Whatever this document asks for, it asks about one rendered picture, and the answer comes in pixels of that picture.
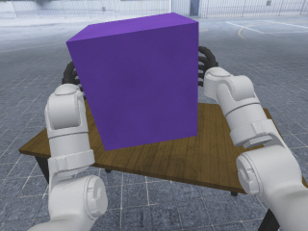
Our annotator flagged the carton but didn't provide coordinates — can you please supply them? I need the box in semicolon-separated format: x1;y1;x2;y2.
65;13;199;151

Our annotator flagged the right robot hand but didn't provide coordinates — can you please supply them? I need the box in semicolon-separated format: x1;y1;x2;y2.
198;46;218;87

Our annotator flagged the robot right upper arm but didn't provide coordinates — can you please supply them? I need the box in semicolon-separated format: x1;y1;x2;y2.
236;143;308;231

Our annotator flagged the robot left upper arm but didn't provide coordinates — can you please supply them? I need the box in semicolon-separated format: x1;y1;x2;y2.
27;174;109;231

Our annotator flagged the left robot hand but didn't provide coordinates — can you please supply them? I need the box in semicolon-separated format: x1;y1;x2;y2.
62;61;87;100

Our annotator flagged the table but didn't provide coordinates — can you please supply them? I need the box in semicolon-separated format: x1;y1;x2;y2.
18;99;308;231

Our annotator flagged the right robot forearm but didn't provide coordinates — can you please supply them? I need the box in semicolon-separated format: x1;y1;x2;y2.
203;66;302;181

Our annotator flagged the left robot forearm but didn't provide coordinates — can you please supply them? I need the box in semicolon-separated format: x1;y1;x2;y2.
44;84;95;217

